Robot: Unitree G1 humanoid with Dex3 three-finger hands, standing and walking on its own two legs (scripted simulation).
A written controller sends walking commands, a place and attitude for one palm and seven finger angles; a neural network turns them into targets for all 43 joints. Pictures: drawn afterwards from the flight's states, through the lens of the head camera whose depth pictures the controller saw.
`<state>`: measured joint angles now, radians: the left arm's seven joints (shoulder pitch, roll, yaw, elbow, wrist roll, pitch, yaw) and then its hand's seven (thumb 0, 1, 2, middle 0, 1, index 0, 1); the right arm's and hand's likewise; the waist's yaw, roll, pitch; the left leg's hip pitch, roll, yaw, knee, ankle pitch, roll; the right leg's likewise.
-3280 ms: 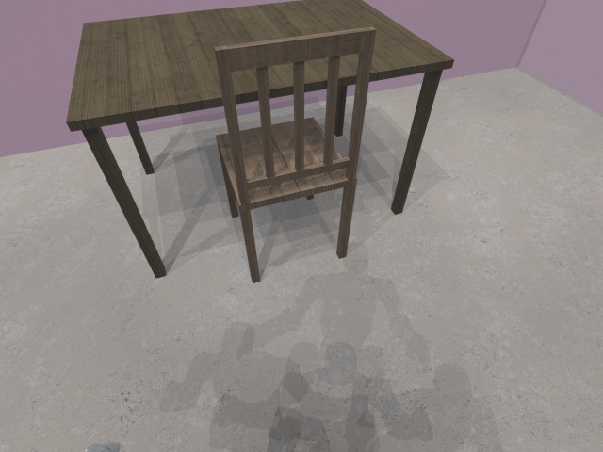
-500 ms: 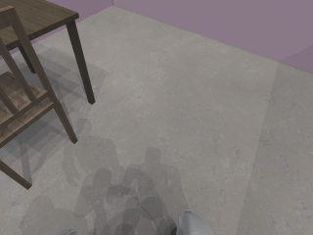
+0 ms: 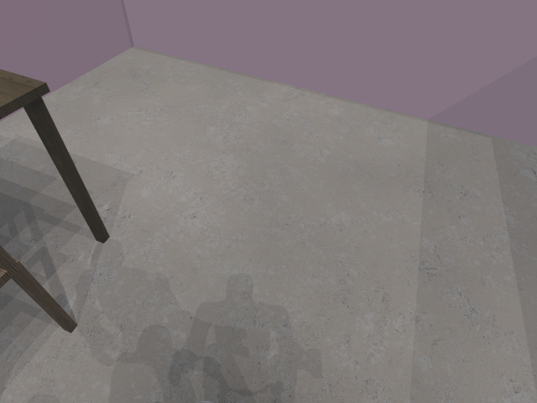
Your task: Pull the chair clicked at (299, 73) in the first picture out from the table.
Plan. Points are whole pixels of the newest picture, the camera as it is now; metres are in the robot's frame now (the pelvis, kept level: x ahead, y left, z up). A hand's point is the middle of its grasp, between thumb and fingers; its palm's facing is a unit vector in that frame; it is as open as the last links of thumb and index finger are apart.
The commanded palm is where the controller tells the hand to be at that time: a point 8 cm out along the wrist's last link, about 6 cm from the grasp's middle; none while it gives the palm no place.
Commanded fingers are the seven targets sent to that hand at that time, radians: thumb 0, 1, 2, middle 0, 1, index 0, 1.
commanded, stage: walk to a spot facing it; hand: left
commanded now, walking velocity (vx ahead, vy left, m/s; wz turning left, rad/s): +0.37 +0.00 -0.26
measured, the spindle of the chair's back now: out of the picture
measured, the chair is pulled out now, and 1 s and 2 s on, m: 0.00 0.00 0.00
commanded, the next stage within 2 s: turn to face it in 0.36 s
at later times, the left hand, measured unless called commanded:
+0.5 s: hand (203, 316) +0.32 +0.15 -0.18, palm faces -0.25 -0.96 -0.16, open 7.3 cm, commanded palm none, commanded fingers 0.00 0.90 0.90 -0.20 -0.30 -0.20 -0.30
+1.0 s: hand (216, 272) +0.43 +0.14 -0.19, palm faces +0.01 -0.99 -0.14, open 7.3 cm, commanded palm none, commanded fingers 0.00 0.90 0.90 -0.20 -0.30 -0.20 -0.30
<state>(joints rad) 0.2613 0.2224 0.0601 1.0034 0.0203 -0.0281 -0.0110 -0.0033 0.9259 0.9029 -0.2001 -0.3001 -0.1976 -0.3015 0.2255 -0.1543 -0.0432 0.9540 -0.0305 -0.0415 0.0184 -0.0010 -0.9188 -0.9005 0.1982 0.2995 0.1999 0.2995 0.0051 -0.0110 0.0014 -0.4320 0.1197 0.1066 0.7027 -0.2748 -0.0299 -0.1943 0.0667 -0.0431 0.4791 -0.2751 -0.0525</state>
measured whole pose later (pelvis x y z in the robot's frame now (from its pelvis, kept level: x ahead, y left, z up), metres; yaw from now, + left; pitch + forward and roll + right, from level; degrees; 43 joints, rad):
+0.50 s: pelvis +0.21 -0.02 -0.01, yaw -14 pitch +0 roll -1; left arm 0.17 0.20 0.08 1.02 0.03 0.02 -0.04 0.01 0.93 0.90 -0.19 -0.30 -0.19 -0.30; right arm 0.47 -0.11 -0.03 1.10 -0.03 -0.06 -0.02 0.00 -0.91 -0.90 0.20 0.30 0.20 0.30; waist -0.04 -0.01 0.11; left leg 0.08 0.14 0.37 0.42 -0.45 -0.07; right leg -0.54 -0.05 -0.15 0.69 -0.18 -0.04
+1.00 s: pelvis +0.32 -0.03 -0.02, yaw -1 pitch -1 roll -2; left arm 0.15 0.19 0.07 0.93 0.01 0.04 0.01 0.00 0.91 0.90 -0.20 -0.30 -0.20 -0.30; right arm 0.23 -0.19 -0.06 0.94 -0.03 0.01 0.01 0.01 -0.92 -0.90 0.20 0.30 0.20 0.30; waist -0.03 -0.04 0.05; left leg -0.42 0.08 0.14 0.74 -0.29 0.04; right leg -0.35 -0.13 -0.26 0.86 -0.51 0.03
